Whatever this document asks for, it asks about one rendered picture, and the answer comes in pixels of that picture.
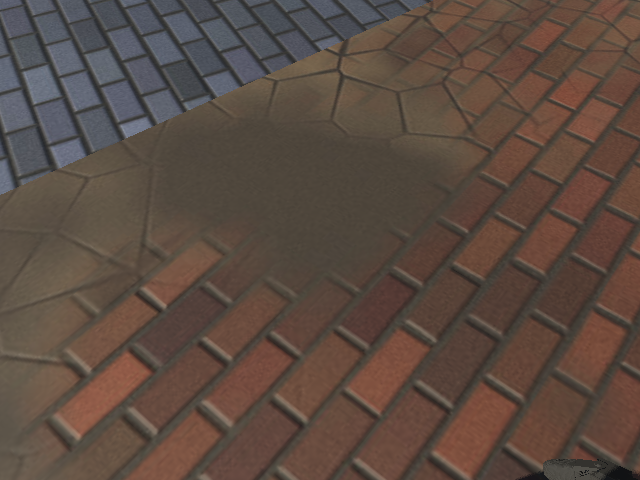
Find right robot hand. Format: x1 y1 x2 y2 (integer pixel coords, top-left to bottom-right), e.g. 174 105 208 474
543 458 638 480

